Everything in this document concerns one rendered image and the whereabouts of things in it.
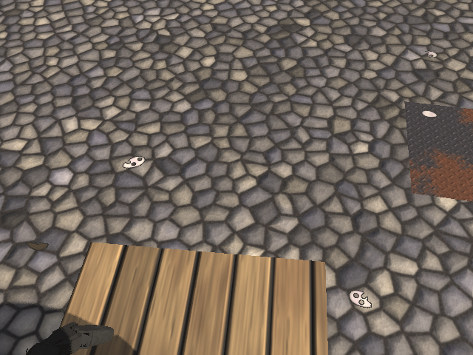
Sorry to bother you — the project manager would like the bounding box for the robot left hand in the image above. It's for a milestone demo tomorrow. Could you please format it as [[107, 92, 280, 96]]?
[[26, 322, 114, 355]]

